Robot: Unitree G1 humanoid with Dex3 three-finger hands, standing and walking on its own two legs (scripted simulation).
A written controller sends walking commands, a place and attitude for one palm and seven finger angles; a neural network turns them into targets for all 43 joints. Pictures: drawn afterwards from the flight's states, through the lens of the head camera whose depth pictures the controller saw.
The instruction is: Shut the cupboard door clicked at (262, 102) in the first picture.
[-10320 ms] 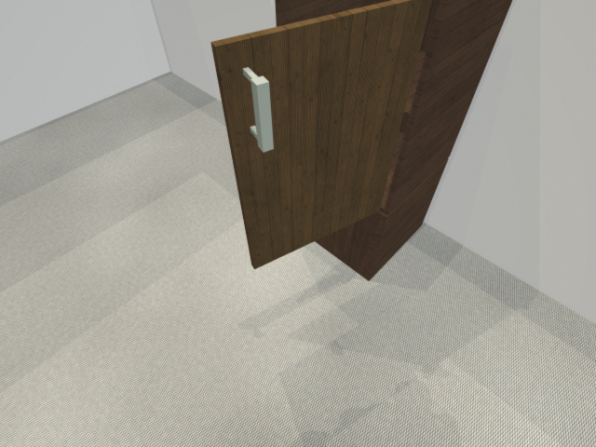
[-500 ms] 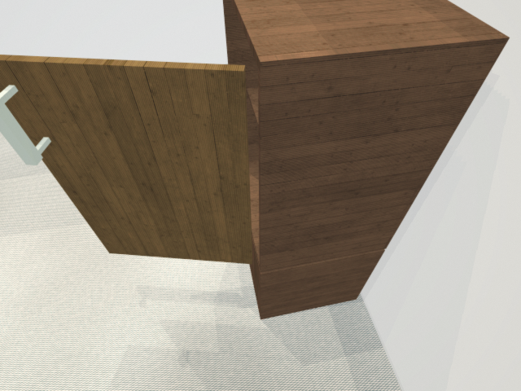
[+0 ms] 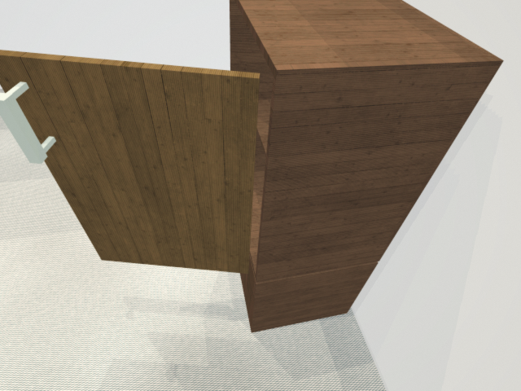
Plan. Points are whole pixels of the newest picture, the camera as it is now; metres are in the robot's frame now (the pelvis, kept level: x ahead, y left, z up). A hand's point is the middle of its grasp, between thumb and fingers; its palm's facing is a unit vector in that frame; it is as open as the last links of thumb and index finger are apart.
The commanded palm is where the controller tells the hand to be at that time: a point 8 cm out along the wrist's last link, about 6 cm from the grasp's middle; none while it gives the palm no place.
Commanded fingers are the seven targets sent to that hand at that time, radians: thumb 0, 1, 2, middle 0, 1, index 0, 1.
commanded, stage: look again from close up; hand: left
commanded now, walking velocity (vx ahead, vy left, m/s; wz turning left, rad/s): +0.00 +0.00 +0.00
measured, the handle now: (29, 123) +0.48 +0.43 +0.15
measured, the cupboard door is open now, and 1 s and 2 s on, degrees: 74 74 74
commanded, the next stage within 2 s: shuffle to correct the standing spot in 0.52 s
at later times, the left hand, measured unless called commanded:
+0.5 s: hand out of the picture -0.04 +0.21 -0.17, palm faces +0.02 -0.98 -0.17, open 7.4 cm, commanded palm none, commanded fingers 0.00 0.90 0.90 -0.20 -0.30 -0.20 -0.30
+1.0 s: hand out of the picture -0.01 +0.25 -0.19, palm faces +0.06 -0.98 -0.19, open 7.4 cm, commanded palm none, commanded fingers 0.00 0.90 0.90 -0.20 -0.30 -0.20 -0.30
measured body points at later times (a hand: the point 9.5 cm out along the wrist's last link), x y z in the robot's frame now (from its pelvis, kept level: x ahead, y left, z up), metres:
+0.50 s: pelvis -0.01 +0.04 +0.01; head +0.00 +0.06 +0.45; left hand -0.04 +0.26 -0.16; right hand -0.02 -0.18 -0.15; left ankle +0.00 +0.10 -0.73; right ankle -0.02 -0.11 -0.73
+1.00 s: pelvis -0.01 +0.07 -0.01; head +0.01 +0.10 +0.44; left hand -0.02 +0.30 -0.18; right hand +0.01 -0.17 -0.15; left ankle +0.00 +0.10 -0.73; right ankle -0.03 -0.10 -0.73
